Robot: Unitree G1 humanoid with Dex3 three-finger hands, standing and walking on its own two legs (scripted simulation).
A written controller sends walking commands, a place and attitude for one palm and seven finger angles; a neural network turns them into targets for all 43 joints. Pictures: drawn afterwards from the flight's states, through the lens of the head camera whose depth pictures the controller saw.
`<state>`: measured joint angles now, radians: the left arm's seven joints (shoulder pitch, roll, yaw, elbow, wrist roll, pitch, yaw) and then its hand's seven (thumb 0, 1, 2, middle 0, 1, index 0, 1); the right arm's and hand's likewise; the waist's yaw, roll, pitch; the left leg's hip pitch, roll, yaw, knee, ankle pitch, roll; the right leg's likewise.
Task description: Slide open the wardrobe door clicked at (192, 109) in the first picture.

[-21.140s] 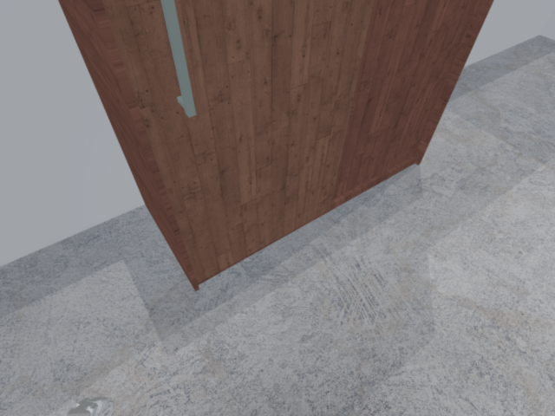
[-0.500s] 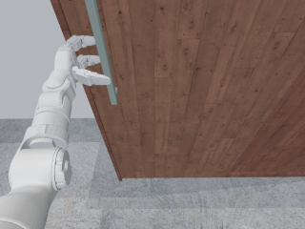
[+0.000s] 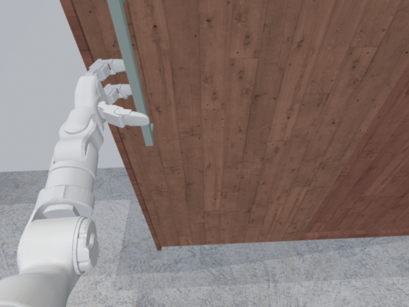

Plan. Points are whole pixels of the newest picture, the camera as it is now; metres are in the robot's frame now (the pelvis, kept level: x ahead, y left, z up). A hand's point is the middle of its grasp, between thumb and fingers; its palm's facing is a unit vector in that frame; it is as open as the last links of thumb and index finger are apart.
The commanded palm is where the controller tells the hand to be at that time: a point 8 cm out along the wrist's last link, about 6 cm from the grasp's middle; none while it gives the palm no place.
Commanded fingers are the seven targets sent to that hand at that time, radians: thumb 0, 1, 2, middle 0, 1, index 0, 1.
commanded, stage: slide the fingers in behind the handle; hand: left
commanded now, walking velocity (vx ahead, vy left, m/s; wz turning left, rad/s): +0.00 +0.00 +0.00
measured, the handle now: (137, 81) +0.51 +0.14 +0.21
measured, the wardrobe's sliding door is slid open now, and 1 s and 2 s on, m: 0.00 0.00 0.00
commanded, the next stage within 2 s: grip the handle and tug to test in 1.40 s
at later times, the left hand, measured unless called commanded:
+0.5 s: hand (135, 96) +0.45 +0.13 +0.21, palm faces +0.04 -1.00 +0.02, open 14.0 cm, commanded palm +0.42 +0.19 +0.21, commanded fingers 0.00 -0.50 0.30 -0.30 -1.20 -0.30 -1.20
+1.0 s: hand (148, 94) +0.45 +0.11 +0.21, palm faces +0.04 -1.00 +0.01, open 14.0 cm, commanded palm +0.43 +0.17 +0.21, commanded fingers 0.00 -0.50 0.30 -0.30 -1.20 -0.30 -1.20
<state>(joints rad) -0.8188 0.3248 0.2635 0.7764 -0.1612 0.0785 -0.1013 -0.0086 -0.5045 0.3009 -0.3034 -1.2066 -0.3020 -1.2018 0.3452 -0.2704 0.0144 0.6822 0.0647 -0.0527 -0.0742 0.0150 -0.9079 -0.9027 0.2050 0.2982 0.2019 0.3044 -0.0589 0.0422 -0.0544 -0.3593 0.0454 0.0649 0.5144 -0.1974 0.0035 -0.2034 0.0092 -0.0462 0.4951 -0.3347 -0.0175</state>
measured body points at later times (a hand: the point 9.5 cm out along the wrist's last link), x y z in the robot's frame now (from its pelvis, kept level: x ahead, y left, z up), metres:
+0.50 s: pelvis +0.00 +0.00 +0.00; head +0.00 -0.02 +0.45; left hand +0.44 +0.19 +0.21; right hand +0.10 -0.26 -0.11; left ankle +0.04 +0.12 -0.73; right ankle -0.05 -0.11 -0.73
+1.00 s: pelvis +0.00 -0.01 +0.00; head +0.00 -0.03 +0.45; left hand +0.45 +0.16 +0.21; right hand +0.11 -0.26 -0.12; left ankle +0.04 +0.12 -0.73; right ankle -0.05 -0.11 -0.73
